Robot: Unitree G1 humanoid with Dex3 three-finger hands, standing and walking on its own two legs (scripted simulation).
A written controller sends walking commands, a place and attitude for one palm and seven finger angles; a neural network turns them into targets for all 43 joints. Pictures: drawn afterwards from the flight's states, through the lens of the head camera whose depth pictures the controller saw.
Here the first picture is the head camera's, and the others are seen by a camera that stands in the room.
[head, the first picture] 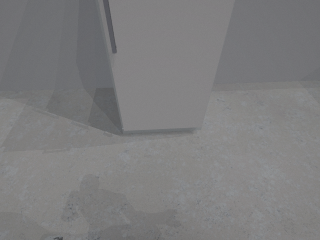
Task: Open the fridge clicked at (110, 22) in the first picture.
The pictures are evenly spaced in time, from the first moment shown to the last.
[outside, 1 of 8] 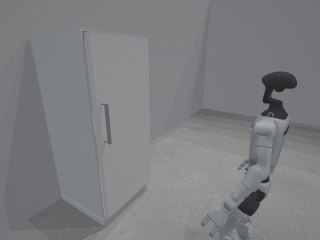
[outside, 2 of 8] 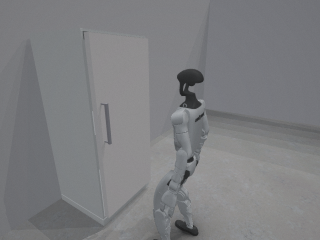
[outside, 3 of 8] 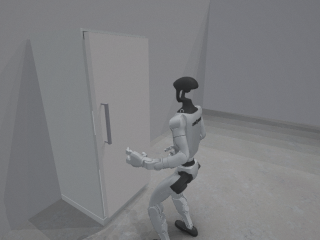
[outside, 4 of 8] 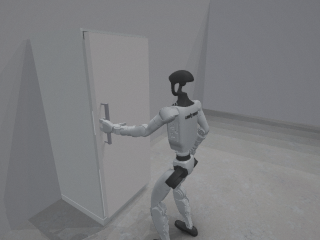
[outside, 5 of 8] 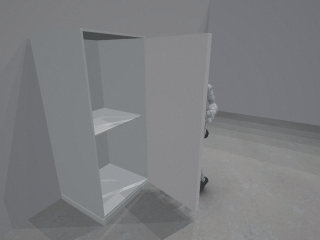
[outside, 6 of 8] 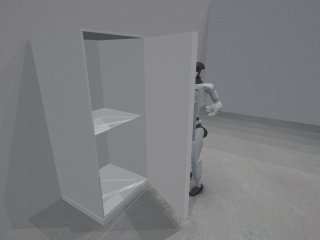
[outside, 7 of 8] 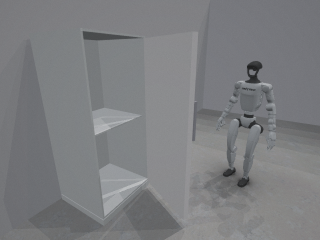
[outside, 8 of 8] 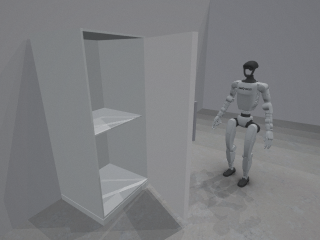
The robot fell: no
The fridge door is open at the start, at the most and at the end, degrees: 0 77 65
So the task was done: yes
